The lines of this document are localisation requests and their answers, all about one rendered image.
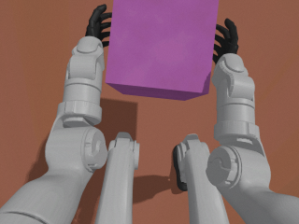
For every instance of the robot left thigh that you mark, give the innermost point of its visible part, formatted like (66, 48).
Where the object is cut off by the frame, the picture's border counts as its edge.
(116, 198)

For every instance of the robot left hand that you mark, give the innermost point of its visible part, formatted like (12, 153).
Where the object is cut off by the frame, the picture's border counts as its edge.
(95, 27)

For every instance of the robot right thigh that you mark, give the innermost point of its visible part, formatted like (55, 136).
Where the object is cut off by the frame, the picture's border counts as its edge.
(206, 205)

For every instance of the left robot forearm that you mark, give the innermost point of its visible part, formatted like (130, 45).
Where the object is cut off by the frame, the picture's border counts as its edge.
(82, 87)

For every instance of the carton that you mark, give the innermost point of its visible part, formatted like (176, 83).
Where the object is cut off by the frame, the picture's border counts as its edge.
(162, 48)

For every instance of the robot right hand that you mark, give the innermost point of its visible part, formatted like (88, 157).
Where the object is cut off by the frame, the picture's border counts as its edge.
(228, 43)

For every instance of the robot left upper arm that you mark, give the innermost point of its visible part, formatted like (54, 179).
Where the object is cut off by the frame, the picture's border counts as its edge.
(72, 155)

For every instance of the right robot forearm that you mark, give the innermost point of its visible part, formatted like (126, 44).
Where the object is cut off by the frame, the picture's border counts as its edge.
(235, 105)

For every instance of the robot right upper arm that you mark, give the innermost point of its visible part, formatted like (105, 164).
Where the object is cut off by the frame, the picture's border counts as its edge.
(242, 176)

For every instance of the robot thigh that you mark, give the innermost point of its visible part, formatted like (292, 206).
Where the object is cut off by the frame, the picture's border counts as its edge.
(116, 198)
(206, 205)

